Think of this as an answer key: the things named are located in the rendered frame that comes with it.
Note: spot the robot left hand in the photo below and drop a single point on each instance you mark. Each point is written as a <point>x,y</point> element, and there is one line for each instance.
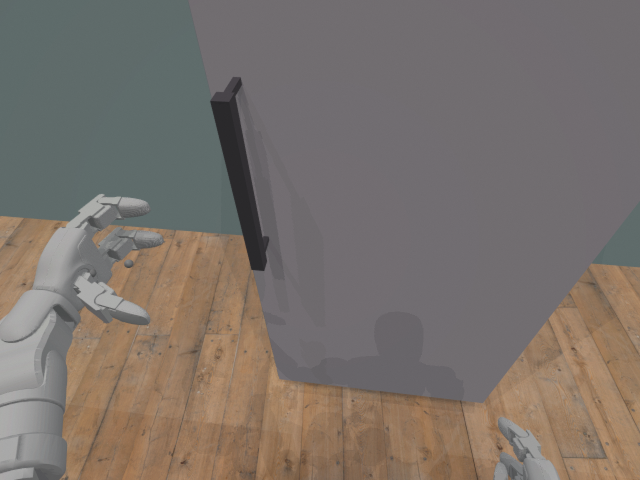
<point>71,252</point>

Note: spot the handle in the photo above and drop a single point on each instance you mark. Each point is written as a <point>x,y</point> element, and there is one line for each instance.
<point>225,111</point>

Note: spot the left robot forearm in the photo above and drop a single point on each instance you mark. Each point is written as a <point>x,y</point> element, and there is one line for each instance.
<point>34,340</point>

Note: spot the robot right hand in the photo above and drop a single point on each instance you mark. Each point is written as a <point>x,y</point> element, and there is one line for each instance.
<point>528,450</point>

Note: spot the fridge door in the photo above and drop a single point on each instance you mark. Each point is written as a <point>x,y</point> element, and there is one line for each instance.
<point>434,176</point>

